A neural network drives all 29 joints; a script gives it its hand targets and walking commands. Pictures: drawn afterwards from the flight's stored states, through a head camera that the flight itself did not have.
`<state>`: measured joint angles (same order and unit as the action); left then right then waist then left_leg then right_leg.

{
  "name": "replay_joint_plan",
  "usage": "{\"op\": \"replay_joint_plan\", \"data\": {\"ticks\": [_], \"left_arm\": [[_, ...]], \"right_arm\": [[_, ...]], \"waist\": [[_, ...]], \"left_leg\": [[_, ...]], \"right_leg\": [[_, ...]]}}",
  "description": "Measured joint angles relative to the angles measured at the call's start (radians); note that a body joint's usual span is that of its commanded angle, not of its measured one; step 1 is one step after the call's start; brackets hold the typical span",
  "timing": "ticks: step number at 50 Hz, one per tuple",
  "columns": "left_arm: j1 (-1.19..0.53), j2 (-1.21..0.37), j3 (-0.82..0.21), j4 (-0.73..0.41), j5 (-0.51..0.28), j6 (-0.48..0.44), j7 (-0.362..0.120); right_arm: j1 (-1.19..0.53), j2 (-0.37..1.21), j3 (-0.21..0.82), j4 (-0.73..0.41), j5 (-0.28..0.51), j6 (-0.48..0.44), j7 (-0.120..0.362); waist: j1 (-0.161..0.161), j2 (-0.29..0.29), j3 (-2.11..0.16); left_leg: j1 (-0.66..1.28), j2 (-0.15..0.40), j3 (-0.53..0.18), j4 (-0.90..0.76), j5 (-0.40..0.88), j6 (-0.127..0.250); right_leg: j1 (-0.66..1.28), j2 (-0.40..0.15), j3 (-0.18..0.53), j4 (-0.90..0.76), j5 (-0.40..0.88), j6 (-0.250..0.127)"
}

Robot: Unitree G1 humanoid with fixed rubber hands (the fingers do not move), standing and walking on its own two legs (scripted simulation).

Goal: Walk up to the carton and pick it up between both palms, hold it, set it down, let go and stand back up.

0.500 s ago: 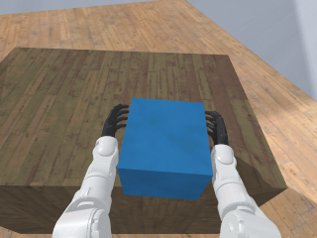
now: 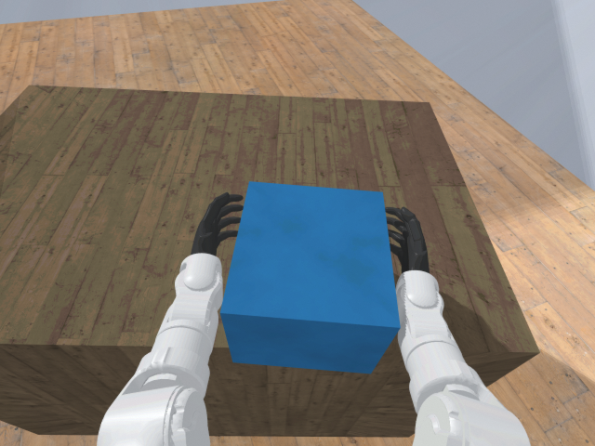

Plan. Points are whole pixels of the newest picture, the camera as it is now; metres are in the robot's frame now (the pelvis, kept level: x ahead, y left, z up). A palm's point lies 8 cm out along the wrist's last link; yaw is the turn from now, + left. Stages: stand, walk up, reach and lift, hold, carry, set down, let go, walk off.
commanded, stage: reach and lift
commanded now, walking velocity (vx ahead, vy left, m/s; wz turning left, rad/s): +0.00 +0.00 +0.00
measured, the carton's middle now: (308, 276) +0.36 +0.01 +0.01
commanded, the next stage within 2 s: none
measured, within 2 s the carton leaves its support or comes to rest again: leaves its support in 0.40 s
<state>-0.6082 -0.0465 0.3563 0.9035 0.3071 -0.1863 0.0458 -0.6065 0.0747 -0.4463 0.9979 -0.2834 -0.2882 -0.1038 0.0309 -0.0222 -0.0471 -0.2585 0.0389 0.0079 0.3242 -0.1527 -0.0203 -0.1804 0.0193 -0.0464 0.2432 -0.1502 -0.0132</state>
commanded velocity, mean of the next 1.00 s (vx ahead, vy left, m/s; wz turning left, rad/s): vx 0.00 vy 0.00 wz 0.00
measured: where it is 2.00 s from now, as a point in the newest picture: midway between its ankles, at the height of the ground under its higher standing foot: outside the picture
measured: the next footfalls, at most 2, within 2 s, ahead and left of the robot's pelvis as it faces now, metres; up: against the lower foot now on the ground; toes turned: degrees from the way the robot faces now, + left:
none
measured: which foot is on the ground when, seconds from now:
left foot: down 0.00-1.00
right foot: down 0.00-1.00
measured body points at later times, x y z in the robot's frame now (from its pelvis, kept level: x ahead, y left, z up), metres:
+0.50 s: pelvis -0.01 +0.00 +0.00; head +0.01 +0.02 +0.45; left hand +0.38 +0.16 +0.06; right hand +0.38 -0.14 +0.06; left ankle +0.00 +0.13 -0.75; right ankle -0.02 -0.11 -0.75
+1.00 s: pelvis -0.01 +0.00 +0.00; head +0.00 +0.02 +0.45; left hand +0.38 +0.16 +0.09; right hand +0.38 -0.14 +0.09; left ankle +0.00 +0.13 -0.75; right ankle -0.02 -0.11 -0.75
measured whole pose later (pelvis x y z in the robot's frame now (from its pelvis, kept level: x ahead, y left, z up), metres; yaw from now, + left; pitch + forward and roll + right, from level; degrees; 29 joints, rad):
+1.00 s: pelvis -0.01 +0.00 +0.00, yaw +1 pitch +4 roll -1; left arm -0.56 0.00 0.16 0.67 0.16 0.00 0.13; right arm -0.57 -0.02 -0.11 0.84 0.05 -0.18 -0.18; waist 0.00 -0.03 -0.06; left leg -0.25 0.04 0.01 0.33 -0.14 -0.01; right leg -0.16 0.02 -0.06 0.24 -0.14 -0.01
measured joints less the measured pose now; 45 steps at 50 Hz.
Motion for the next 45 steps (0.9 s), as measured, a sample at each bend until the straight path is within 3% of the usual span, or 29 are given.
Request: {"op": "replay_joint_plan", "data": {"ticks": [10,24,29,37,45], "left_arm": [[-0.009,0.004,0.004,0.022,0.007,-0.014,0.002],[-0.021,0.000,0.006,0.062,0.014,-0.142,0.026],[-0.032,0.008,-0.001,0.061,0.005,-0.150,0.034],[-0.024,0.022,-0.048,0.021,-0.019,-0.076,0.039],[0.019,0.032,-0.149,-0.089,-0.117,0.046,0.066]], "right_arm": [[-0.004,-0.001,-0.008,0.017,-0.013,-0.019,-0.009],[-0.024,-0.018,-0.040,0.095,-0.050,-0.189,-0.027],[-0.049,-0.026,-0.031,0.121,-0.034,-0.211,-0.033],[-0.038,-0.035,0.052,0.098,0.052,-0.152,-0.042],[0.020,-0.071,0.237,-0.030,0.227,-0.022,-0.060]], "waist": [[0.000,0.001,-0.013],[0.010,-0.007,-0.033],[0.006,-0.018,-0.034],[-0.003,-0.021,-0.033],[-0.011,-0.007,-0.030]], "left_leg": [[-0.014,0.002,0.001,-0.003,0.006,-0.001],[-0.048,0.006,0.001,-0.018,0.035,-0.004],[-0.056,0.007,0.003,-0.029,0.049,-0.004],[-0.056,0.009,0.009,-0.028,0.050,-0.003],[-0.034,0.005,0.014,-0.012,0.031,0.003]], "right_leg": [[-0.012,0.001,-0.005,-0.004,0.005,-0.002],[-0.048,0.002,-0.015,-0.010,0.026,-0.007],[-0.061,0.002,-0.018,-0.010,0.034,-0.009],[-0.058,0.003,-0.016,-0.016,0.039,-0.009],[-0.033,-0.001,-0.011,-0.010,0.028,0.000]]}}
